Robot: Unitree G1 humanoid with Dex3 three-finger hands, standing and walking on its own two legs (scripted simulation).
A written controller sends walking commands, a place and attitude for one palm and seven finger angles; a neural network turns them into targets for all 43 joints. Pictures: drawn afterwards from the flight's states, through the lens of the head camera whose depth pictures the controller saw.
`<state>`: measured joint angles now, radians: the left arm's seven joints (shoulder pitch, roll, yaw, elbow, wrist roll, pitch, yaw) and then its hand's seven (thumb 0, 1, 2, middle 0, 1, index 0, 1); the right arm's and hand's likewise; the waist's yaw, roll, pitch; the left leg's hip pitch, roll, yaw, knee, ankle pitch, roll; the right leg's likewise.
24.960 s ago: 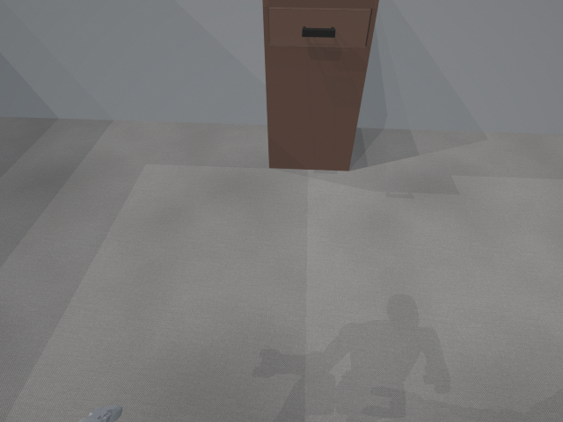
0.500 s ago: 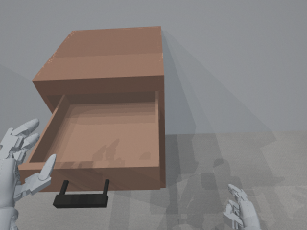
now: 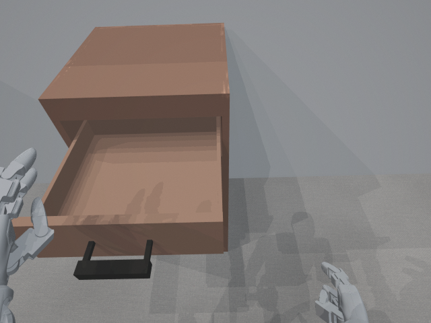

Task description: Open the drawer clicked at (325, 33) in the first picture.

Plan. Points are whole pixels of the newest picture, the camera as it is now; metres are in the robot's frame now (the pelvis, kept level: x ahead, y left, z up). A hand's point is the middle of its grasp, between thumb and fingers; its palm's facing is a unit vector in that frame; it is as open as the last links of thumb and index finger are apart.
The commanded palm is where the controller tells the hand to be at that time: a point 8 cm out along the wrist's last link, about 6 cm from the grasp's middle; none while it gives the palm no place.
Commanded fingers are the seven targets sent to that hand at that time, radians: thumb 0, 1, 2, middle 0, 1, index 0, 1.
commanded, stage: step back with the hand held close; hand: left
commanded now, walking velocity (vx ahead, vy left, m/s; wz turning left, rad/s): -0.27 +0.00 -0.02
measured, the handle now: (117, 257) +0.24 +0.22 -0.01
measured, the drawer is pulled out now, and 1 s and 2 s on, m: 0.30 0.30 0.30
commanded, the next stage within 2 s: stop stepping back and stand still in 0.84 s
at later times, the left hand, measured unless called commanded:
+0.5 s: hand out of the picture +0.10 +0.26 +0.16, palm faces +0.36 -0.82 -0.44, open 7.4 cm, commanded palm +0.04 +0.30 +0.18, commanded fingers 0.00 0.90 0.90 -0.20 -0.30 -0.20 -0.30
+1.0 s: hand out of the picture +0.00 +0.23 +0.17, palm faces +0.25 -0.86 -0.45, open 7.4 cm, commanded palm -0.06 +0.29 +0.18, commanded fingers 0.00 0.90 0.90 -0.20 -0.30 -0.20 -0.30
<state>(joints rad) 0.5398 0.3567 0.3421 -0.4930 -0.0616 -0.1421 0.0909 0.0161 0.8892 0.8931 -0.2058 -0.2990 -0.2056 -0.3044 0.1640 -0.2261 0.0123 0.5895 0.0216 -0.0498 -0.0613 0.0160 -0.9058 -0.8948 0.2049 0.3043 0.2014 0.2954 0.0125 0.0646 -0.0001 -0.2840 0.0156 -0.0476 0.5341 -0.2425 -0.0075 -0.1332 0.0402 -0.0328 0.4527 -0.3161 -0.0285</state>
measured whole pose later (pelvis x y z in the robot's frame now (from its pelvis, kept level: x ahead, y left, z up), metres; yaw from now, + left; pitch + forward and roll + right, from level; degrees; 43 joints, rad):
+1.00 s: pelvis -0.21 +0.01 -0.01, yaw -3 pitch +2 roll -1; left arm 0.61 0.41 0.36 -0.65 -0.06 -0.25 0.10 0.02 0.89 0.89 -0.21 -0.30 -0.21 -0.30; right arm 0.16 -0.17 0.02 0.67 0.01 -0.10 -0.02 0.02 -0.90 -0.89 0.21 0.30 0.20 0.30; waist 0.01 -0.02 0.03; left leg -0.68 -0.02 -0.03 0.98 -0.39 -0.03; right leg -0.19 0.03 -0.04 0.55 -0.39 -0.03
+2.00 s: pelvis -0.28 +0.00 -0.01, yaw +3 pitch +1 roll +1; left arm 0.32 0.27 0.11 0.20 0.03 -0.02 0.03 0.00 0.90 0.90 -0.20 -0.29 -0.20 -0.30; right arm 0.19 -0.24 -0.02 0.78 -0.01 -0.02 0.02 0.01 -0.91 -0.89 0.21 0.30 0.20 0.30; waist -0.03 0.08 -0.02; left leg -0.38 0.02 0.03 0.75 -0.44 -0.01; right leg -0.30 -0.01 -0.13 0.65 -0.36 -0.08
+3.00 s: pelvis -0.30 +0.04 +0.01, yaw -1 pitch -2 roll +0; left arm 0.27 0.12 0.02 1.14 0.01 0.01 0.03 0.01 0.92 0.89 -0.19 -0.29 -0.19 -0.30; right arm 0.33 -0.10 -0.01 1.13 -0.02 0.01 -0.04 0.01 -0.91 -0.89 0.20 0.30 0.20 0.29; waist -0.01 0.01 0.06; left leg -0.20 0.01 0.07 0.43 -0.19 0.02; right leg -0.18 0.01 -0.07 0.42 -0.20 -0.03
